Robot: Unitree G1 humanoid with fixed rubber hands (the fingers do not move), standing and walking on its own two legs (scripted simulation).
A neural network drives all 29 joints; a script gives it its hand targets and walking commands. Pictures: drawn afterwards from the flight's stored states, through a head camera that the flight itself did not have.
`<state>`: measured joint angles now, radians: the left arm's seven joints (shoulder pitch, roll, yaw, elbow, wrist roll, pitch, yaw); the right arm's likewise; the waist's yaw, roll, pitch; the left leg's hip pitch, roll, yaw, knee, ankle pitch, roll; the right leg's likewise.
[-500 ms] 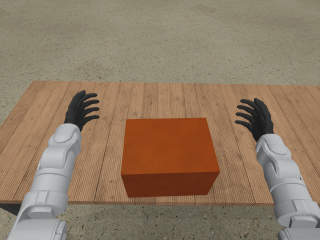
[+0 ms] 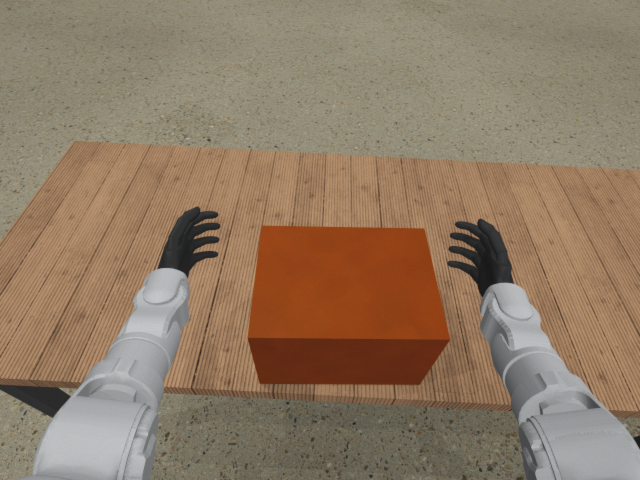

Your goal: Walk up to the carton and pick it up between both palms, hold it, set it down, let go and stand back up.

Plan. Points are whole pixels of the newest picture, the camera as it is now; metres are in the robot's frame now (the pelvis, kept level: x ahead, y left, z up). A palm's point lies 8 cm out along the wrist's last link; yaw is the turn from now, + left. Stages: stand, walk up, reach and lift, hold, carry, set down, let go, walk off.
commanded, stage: reach and lift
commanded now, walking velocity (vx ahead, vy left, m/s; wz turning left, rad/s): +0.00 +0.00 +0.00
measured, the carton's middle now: (341, 306) +0.37 -0.03 -0.05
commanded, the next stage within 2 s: none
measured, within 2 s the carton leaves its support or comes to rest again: neither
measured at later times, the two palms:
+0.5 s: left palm (196, 280) +0.37 +0.19 +0.00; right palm (491, 285) +0.37 -0.24 +0.01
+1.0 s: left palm (223, 267) +0.39 +0.15 +0.01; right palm (459, 273) +0.39 -0.19 +0.01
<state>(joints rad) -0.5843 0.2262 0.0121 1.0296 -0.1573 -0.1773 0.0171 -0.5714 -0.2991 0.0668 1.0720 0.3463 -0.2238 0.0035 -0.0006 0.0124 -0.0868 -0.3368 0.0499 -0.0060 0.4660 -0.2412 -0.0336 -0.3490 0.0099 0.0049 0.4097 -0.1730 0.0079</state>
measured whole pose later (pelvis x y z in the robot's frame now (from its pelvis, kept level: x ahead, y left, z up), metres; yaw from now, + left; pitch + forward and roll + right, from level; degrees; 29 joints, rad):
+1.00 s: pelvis -0.02 -0.01 -0.05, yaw +1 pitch +20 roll -1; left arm -0.90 0.14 0.00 1.52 -0.18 -0.50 0.08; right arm -0.91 -0.19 0.08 1.50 0.29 -0.47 -0.08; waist -0.04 0.04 -0.27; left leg -0.84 0.04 -0.05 0.84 -0.35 -0.05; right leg -0.85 0.00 -0.02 0.80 -0.30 0.00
